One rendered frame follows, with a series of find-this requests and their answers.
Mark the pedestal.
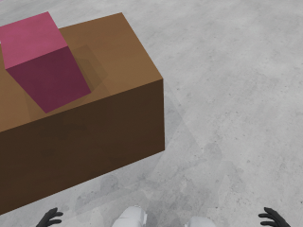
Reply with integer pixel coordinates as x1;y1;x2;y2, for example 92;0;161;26
0;12;165;216

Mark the right robot hand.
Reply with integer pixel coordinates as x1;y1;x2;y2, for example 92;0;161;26
258;207;291;227

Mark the left robot hand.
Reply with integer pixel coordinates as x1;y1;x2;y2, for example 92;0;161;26
36;207;63;227

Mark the robot left thigh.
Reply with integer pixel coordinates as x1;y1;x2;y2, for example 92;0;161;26
112;206;148;227

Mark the carton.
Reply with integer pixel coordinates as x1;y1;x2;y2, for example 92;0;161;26
0;11;91;114

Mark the robot thigh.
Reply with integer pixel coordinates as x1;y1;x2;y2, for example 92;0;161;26
112;206;148;227
184;217;217;227

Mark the robot right thigh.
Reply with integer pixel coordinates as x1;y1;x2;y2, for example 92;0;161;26
184;217;217;227

